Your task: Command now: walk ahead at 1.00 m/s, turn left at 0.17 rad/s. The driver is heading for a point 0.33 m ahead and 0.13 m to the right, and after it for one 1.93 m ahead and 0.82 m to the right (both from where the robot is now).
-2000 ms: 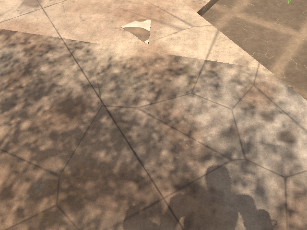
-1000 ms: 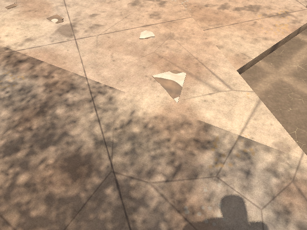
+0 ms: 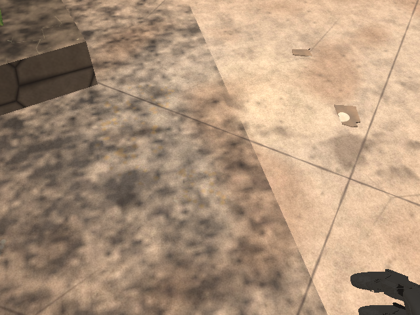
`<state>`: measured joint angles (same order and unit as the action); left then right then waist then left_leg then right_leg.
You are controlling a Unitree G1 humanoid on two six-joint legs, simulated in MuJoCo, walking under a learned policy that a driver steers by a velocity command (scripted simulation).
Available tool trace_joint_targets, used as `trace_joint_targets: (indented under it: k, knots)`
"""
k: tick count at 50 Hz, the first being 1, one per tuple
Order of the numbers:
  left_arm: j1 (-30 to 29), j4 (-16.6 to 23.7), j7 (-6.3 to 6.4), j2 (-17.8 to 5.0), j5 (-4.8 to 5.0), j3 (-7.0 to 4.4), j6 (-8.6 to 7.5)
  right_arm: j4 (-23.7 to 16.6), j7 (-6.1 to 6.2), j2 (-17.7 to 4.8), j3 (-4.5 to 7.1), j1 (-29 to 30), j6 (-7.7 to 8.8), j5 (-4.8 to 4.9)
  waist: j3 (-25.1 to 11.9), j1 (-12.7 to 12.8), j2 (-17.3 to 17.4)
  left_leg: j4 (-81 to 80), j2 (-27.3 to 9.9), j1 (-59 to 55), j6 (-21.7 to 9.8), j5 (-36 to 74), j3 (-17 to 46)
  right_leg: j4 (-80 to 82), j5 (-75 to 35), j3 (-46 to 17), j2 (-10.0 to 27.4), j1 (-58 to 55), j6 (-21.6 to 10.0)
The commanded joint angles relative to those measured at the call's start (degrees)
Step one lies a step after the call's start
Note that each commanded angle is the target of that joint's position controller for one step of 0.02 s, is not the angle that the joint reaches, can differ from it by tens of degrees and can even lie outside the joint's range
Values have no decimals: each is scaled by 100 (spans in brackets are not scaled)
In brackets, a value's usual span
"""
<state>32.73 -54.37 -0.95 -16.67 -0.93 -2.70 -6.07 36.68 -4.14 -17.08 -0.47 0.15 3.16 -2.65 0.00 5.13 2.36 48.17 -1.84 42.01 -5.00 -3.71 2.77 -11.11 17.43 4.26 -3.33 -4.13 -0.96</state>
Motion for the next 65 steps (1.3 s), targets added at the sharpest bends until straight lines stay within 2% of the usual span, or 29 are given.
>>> trace_joint_targets:
  k: [1,4,6,7,8,9,11,13,14,18,20,24,26,27,28,29,30,31,35,39,47,48,49,50,51,52,54,58,65]
  knots:
    - [-445,358,-33,-728,85,-69,-197,-485,-82,-113,-79,699,98,47,832,-349,-458,-995,54,-1339,-132,864,-765,1365,-3078,-429,1320,1486,-705]
    - [-237,191,47,-1149,52,-111,-112,-355,97,-410,33,264,119,-42,153,-713,-795,-1314,503,-2264,-296,50,-828,-104,-6614,-367,1490,419,-651]
    - [-475,200,138,-1325,25,-136,17,289,302,-865,275,-1838,127,-62,-912,-1770,-887,-1594,439,-4624,-389,-444,-461,-2849,-6348,-392,1365,1077,-527]
    - [-417,377,112,-812,-16,-25,17,493,434,-1371,456,-2715,128,-178,-1613,-1874,-255,-1582,-826,-5963,-432,-2107,826,-4869,-3695,-329,945,2263,-553]
    - [371,547,88,139,217,150,33,393,458,-1561,500,-2533,164,-343,-2387,-1074,1023,-2211,-2601,-7056,-885,-2410,3646,-6975,1147,-624,264,4015,-447]
    - [-254,588,159,-641,200,-34,80,348,436,-1206,477,-2351,133,-107,-2145,-1301,243,-2739,-2498,-6357,-899,-1203,3874,-7265,624,-841,355,4312,-477]
    - [-874,666,152,-427,153,-31,151,532,389,-543,333,-1690,258,-11,-475,-817,-62,-2650,-1929,-4711,-734,2269,1647,-6584,109,-748,706,4292,-339]
    - [-688,579,75,-259,27,-79,383,622,415,-228,257,-1586,302,116,-180,-453,179,-2856,-1589,-3816,-442,3283,476,-6187,200,-689,802,3806,-167]
    - [-874,727,145,-209,495,-163,373,446,376,-75,298,-951,378,275,-254,-370,526,-2987,-1349,-3871,-417,3027,116,-6151,78,-914,1033,3912,-59]
    - [-1632,1269,81,15,291,-95,410,384,575,-303,368,-90,353,278,410,-79,325,-3575,-957,-2612,-267,2772,-1146,-4165,-980,-296,911,3583,162]
    - [-1726,1276,-82,42,174,-78,326,441,730,-531,435,-359,279,297,128,-273,158,-3199,-639,-2723,-145,2763,-1627,-2977,-2447,158,516,2876,160]
    - [-1099,1375,-293,-610,159,-341,475,338,787,-977,564,-384,109,534,-534,143,331,-1667,-935,-3478,108,4377,-1564,-2596,-2139,396,-31,1803,-280]
    - [-73,1220,-167,-1173,182,-608,554,254,671,-802,531,-178,40,528,-820,777,-189,620,-704,-2893,409,2835,-1446,-2024,-2464,48,-68,390,-699]
    - [-497,1247,-53,-1348,215,-583,539,223,531,-97,357,-507,29,257,-264,192,-1845,2495,249,-1784,678,-2931,-1358,-1928,-5046,-1022,495,156,-926]
    - [-1266,1844,-60,-1719,-146,-541,364,107,450,-90,303,-1693,63,248,-1305,-667,-2282,4248,1059,-293,991,-3792,-216,-1750,-5738,-4219,1866,-915,-2505]
    - [-1641,2257,-135,-1635,-95,-581,346,56,400,-810,380,-1558,116,269,-2170,-306,-1339,4365,809,-240,865,-3242,699,-989,-3832,-4969,2169,-1060,-2686]
    - [-1948,2383,-141,-1402,64,-528,347,-110,411,-1020,441,-934,113,338,-1485,-326,-666,3876,648,-65,738,-2744,732,-753,-2544,-4596,1925,-419,-2413]
    - [-2158,2401,-94,-1169,206,-469,376,-125,490,-919,448,-640,68,234,-1005,-492,95,3399,442,-135,737,-2408,704,-675,-1939,-4205,1618,306,-2052]
    - [-2314,2498,148,-1049,183,-460,549,-136,531,-544,414,-467,-106,180,-630,-696,-40,1422,370,-1024,902,-2167,586,-894,-3334,-2992,836,1690,-1551]
    - [-2250,2565,366,-1225,229,-554,807,-80,556,-333,384,-300,-151,278,-1098,-563,-371,246,607,-1303,1122,-1302,587,-1159,-3282,-3007,634,1635,-1234]
    - [-2525,2742,315,-941,218,-501,935,-10,475,-562,588,-298,-9,298,-755,-489,-1299,-2102,586,-2351,833,-586,675,-1613,-1341,-3692,327,1774,-698]
    - [-2510,2748,302,-803,233,-448,932,83,460,-617,628,-506,14,274,-813,-533,-1149,-2716,311,-2898,681,67,663,-1995,-786,-3504,127,1952,-545]
    - [-2035,2679,274,-447,163,-329,935,-7,475,-884,677,-422,-23,189,-1033,-263,-175,-2828,-824,-3649,175,399,1648,-3076,1223,-2864,-345,2515,-312]
    - [-1947,2808,248,-617,184,-355,894,-61,486,-1147,716,-381,-112,-22,-730,-103,1171,-3057,-1726,-3555,-762,1244,2918,-4287,2225,-1876,-1015,3419,28]
    - [-1864,2736,210,-1092,110,-470,801,-130,501,-1002,720,-346,-112,-28,-697,-112,1214,-3152,-2093,-3291,-1193,779,3570,-5437,1895,-1750,-517,3757,299]
    - [-1946,2531,210,-1318,159,-530,808,-236,535,-679,630,-187,-136,63,-532,-212,665,-2994,-1722,-3105,-1021,336,2847,-5845,1438,-1704,-331,3712,398]
    - [-2005,2370,265,-1033,130,-439,901,-254,581,-558,545,-168,-225,226,-297,-315,204,-2919,-1083,-2920,-631,-26,1986,-6289,907,-1469,-293,3714,538]
    - [-2296,2444,251,-580,183,-221,833,-81,609,-596,518,-601,-342,191,-350,-551,548,-2953,-729,-3302,-631,189,1358,-5245,791,-1007,-138,3547,620]
    - [-2103,2097,179,-485,183,-150,784,117,585,-778,555,-940,-444,324,-500,-639,980,-2747,-927,-3308,-663,152,1392,-1960,237,-513,137,1940,359]
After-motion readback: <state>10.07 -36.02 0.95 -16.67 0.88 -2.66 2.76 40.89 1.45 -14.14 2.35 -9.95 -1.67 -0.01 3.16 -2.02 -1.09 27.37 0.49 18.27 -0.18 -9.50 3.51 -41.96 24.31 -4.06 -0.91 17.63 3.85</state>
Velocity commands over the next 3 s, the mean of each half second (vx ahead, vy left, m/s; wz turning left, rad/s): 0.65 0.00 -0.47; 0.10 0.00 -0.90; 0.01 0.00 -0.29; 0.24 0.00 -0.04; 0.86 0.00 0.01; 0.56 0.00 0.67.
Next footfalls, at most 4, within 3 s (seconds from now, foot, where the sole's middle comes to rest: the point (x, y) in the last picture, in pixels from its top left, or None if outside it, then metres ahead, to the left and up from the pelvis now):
0.14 left None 0.34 0.10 -0.77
0.52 right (272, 277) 0.62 -0.12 -0.77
0.98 left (235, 230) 0.78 0.01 -0.77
1.36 right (262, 301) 0.54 -0.08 -0.77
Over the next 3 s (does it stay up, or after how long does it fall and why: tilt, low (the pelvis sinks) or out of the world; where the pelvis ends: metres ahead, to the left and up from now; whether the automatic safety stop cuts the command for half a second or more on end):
stays up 1.18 -0.59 -0.03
